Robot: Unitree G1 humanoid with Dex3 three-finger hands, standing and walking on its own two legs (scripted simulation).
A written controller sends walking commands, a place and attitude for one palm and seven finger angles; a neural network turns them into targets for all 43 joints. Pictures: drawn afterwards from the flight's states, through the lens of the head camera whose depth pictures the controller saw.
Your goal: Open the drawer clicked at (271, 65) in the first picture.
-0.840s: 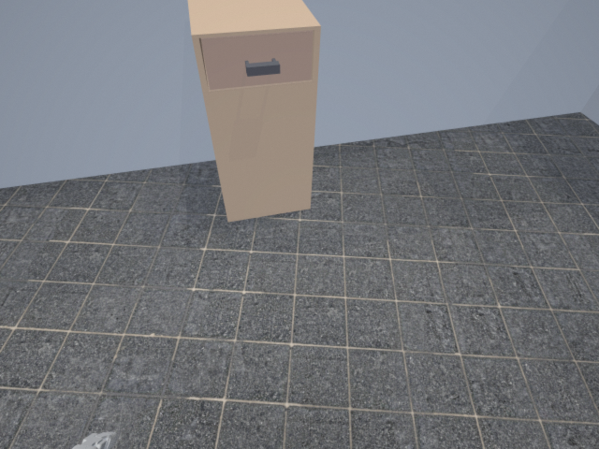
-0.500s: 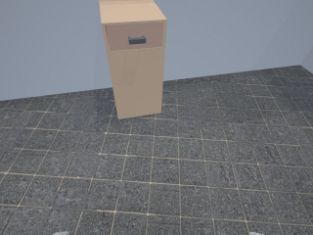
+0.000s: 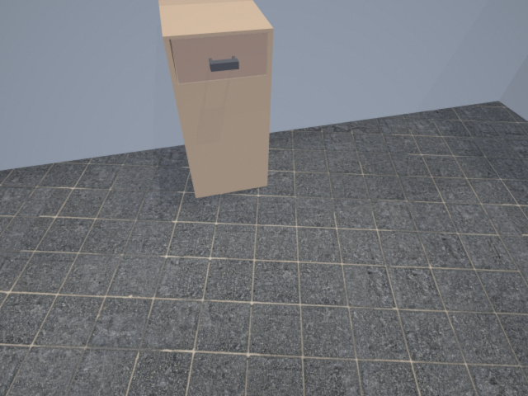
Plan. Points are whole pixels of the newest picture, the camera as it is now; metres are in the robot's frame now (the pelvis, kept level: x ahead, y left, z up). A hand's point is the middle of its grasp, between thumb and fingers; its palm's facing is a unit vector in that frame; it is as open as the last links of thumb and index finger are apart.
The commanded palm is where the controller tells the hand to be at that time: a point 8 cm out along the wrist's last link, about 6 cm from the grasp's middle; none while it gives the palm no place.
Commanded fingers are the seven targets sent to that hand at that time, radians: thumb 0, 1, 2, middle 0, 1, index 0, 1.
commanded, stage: look at it before walking up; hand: left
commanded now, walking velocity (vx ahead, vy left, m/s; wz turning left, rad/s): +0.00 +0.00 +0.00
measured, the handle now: (223, 62) +1.20 +0.21 -0.05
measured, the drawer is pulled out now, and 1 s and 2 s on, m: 0.00 0.00 0.00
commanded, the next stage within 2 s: walk to a spot facing it in 0.60 s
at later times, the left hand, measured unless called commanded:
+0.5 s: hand out of the picture +0.08 +0.24 -0.16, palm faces -0.03 -0.94 -0.33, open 7.4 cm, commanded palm none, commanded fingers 0.00 0.90 0.90 -0.20 -0.30 -0.20 -0.30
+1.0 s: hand out of the picture +0.07 +0.19 -0.18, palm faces -0.11 -0.96 -0.24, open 7.4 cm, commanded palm none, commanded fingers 0.00 0.90 0.90 -0.20 -0.30 -0.20 -0.30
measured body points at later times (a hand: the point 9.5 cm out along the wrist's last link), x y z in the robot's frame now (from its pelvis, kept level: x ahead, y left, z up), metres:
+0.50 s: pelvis +0.00 +0.00 +0.00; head +0.01 +0.00 +0.45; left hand +0.08 +0.29 -0.13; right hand +0.08 -0.30 -0.13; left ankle +0.00 +0.12 -0.74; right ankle +0.01 -0.13 -0.74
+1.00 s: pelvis +0.05 -0.02 -0.01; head +0.05 -0.03 +0.44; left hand +0.08 +0.24 -0.16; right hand +0.05 -0.28 -0.17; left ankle +0.00 +0.12 -0.74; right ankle +0.02 -0.12 -0.73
